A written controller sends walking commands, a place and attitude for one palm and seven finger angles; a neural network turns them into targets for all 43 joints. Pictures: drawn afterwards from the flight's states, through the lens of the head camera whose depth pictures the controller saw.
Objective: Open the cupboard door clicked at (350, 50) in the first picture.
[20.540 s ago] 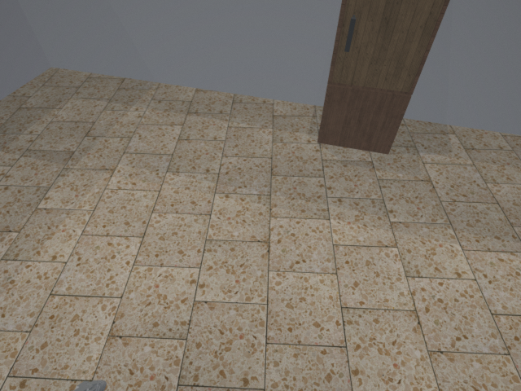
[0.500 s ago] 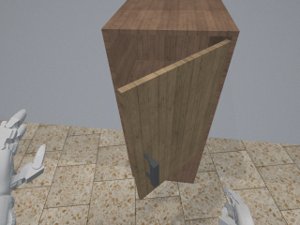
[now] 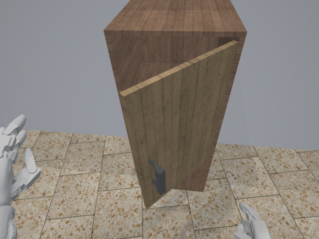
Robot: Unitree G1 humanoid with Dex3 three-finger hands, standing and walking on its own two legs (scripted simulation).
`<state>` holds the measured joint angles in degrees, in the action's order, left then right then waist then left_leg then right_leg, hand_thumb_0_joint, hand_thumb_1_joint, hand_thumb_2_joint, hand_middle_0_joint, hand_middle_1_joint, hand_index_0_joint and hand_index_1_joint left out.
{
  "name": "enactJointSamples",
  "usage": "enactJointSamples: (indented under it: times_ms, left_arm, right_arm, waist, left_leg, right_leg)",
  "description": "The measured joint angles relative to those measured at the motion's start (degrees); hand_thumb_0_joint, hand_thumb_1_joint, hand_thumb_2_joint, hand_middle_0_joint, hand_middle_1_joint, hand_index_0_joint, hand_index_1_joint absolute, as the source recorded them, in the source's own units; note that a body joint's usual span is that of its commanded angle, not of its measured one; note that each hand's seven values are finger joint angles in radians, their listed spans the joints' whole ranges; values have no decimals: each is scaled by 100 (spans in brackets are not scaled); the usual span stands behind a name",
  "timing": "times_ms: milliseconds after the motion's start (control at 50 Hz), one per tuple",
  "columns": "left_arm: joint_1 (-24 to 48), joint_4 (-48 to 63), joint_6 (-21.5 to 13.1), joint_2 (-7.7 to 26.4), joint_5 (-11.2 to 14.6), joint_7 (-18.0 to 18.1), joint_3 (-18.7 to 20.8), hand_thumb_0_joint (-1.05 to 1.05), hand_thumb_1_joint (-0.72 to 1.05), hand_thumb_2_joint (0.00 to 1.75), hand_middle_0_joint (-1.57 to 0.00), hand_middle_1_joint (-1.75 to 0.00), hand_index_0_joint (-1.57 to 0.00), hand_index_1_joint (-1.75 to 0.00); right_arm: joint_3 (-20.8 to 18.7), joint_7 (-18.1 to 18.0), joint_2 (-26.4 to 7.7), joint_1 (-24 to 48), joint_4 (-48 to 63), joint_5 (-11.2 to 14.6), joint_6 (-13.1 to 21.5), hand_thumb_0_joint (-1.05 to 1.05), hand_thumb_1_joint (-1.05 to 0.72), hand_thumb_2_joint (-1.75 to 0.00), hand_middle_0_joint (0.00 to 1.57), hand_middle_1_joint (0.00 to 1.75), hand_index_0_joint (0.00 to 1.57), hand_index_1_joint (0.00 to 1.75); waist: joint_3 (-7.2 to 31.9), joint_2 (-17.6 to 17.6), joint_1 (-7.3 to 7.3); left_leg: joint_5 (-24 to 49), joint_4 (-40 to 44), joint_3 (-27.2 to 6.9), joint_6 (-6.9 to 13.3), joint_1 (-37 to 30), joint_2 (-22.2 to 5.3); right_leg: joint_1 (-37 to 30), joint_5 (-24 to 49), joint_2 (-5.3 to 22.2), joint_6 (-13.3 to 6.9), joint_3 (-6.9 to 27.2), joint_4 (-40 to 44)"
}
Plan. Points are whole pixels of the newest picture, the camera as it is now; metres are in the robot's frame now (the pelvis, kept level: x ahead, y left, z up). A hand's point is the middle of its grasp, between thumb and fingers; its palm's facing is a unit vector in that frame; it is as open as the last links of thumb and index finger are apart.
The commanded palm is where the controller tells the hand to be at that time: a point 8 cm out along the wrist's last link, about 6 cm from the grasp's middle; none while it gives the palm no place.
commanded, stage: step back with the hand held close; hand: left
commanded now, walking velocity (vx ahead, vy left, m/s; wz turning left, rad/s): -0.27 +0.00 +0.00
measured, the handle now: (156, 176) +0.33 +0.07 -0.10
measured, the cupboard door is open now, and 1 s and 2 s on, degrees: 46 46 46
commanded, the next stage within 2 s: stop stepping back and stand still in 1.64 s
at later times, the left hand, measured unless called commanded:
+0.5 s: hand (18, 190) +0.15 +0.28 +0.15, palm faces +0.39 -0.75 -0.54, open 7.4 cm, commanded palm +0.09 +0.32 +0.17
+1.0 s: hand out of the picture +0.08 +0.28 +0.16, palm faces +0.47 -0.73 -0.50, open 7.4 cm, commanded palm +0.01 +0.32 +0.17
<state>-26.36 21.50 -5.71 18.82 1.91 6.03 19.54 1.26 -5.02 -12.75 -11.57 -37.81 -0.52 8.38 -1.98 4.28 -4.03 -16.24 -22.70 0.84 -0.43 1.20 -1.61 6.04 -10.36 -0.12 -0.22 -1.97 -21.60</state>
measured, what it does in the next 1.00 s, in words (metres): shifts its weight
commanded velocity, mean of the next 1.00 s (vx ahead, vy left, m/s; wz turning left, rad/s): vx -0.30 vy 0.00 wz -0.01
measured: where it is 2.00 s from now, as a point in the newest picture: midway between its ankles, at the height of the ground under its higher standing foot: outside the picture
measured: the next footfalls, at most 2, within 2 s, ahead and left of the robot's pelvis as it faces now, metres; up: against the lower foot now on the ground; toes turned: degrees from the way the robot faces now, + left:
right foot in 1.58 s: -0.30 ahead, -0.12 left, +0.00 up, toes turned +1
left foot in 1.68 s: -0.11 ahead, +0.08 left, +0.00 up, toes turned +0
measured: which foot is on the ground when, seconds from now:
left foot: down 0.00-1.00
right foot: down 0.00-1.00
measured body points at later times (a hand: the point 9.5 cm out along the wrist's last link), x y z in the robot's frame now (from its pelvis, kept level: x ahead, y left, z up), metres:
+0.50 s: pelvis -0.06 +0.02 -0.01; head -0.04 +0.01 +0.44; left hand +0.12 +0.32 +0.18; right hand +0.12 -0.23 -0.08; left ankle -0.04 +0.12 -0.74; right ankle +0.02 -0.12 -0.74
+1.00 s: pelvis -0.11 +0.02 -0.02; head -0.09 +0.02 +0.43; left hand +0.05 +0.32 +0.18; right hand +0.07 -0.22 -0.10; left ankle -0.04 +0.12 -0.74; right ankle +0.02 -0.11 -0.74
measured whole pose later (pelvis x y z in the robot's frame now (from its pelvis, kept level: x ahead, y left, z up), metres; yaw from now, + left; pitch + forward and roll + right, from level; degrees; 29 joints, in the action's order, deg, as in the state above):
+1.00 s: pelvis -0.11 +0.02 -0.02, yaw +2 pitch -1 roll +0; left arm -28.6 29.5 -14.5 23.0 -0.4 8.3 26.1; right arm -0.2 -4.5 -13.2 -10.5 -34.0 -0.1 6.4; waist -4.4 -1.1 -0.5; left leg -15.1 -36.9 0.9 1.9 23.6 1.0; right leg 25.1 -4.5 -0.3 1.5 3.3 -30.3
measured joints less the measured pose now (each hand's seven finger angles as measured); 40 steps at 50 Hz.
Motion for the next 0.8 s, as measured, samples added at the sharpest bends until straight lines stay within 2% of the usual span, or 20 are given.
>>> enactJointSamples:
  times_ms: [40,140,220,380,640,760,800]
  left_arm:
    - [60,-23,-17,5,-14,-11,26,1,89,90,-21,-30,-21,-30]
    - [-16,-38,-315,118,-60,5,307,1,89,90,-21,-30,-21,-30]
    - [-304,160,-376,216,-61,8,274,1,89,90,-21,-30,-21,-30]
    - [-585,437,-403,483,-62,49,350,1,89,90,-22,-30,-21,-30]
    - [-433,570,-621,395,-264,198,513,1,89,90,-21,-30,-21,-30]
    - [-318,664,-725,456,-341,224,591,1,89,90,-22,-30,-21,-30]
    - [-316,688,-790,474,-362,216,659,1,89,90,-22,-30,-21,-30]
  right_arm:
    - [12,-7,-10,9,29,17,-28,1,-90,-90,20,30,20,30]
    - [27,20,-63,159,238,-1,-266,1,-90,-90,20,30,20,30]
    - [-67,-7,-135,211,378,-2,-413,1,-90,-90,20,30,20,30]
    - [-205,-63,-121,196,489,66,-651,1,-90,-90,20,30,20,30]
    - [-65,-23,-21,-7,609,67,-475,1,-90,-90,20,30,20,30]
    - [-62,-21,14,-186,575,64,-318,1,-90,-90,20,30,20,30]
    - [-71,-6,9,-215,544,57,-265,1,-90,-90,20,30,20,30]
  waist:
    - [10,7,9]
    - [66,-28,210]
    - [34,-83,325]
    - [-20,-248,372]
    - [-78,-414,316]
    - [-136,-501,426]
    - [-160,-508,418]
  left_leg:
    - [6,-28,-10,-3,62,-15]
    - [48,-164,-13,1,544,-38]
    - [147,-132,57,49,757,38]
    - [239,-282,146,129,1039,155]
    - [217,-985,93,247,1673,177]
    - [211,-1258,-61,277,1902,247]
    - [162,-1386,-75,274,1961,252]
  right_leg:
    - [32,28,-14,-4,-11,27]
    - [412,202,-37,1,-12,120]
    - [675,289,34,49,62,85]
    - [1000,376,147,129,162,-117]
    - [1457,520,174,161,134,-495]
    - [1613,411,-5,182,414,-832]
    - [1664,361,-8,172,427,-985]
